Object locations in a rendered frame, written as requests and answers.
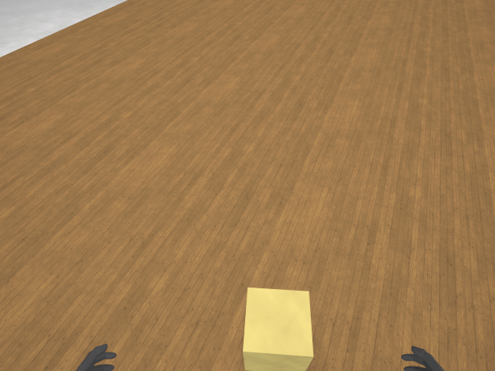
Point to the robot right hand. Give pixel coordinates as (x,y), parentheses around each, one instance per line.
(422,357)

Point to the robot left hand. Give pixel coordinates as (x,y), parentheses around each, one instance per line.
(96,355)

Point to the carton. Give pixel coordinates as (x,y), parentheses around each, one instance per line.
(277,331)

